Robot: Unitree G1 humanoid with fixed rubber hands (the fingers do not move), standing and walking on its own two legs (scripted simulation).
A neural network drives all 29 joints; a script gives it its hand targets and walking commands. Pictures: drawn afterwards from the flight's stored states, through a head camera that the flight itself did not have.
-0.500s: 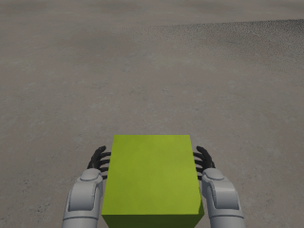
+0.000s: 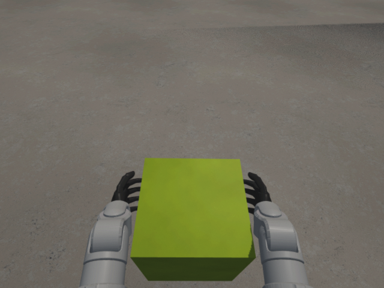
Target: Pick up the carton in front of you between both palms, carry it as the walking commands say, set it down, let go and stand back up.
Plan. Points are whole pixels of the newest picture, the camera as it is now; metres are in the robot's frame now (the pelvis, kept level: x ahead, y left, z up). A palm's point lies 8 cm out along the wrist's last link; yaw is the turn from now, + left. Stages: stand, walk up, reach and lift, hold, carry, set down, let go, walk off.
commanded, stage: carry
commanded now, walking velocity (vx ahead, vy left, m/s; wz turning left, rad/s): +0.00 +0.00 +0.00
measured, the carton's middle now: (191, 223) +0.28 +0.00 -0.04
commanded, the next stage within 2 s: hold in 0.84 s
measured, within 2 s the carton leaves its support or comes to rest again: neither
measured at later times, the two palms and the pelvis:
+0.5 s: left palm (116, 214) +0.26 +0.15 +0.04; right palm (261, 214) +0.26 -0.14 +0.04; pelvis -0.02 +0.00 +0.00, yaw +0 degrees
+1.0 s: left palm (114, 218) +0.25 +0.16 +0.04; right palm (263, 219) +0.25 -0.14 +0.04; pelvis -0.02 +0.01 +0.01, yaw -1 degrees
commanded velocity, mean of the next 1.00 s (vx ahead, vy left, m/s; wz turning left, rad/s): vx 0.00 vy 0.00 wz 0.00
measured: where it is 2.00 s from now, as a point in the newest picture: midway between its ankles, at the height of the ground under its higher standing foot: outside the picture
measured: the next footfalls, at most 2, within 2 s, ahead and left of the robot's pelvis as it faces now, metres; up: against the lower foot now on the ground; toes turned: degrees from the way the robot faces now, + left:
none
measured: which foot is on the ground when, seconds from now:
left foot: down 0.00-1.00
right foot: down 0.00-1.00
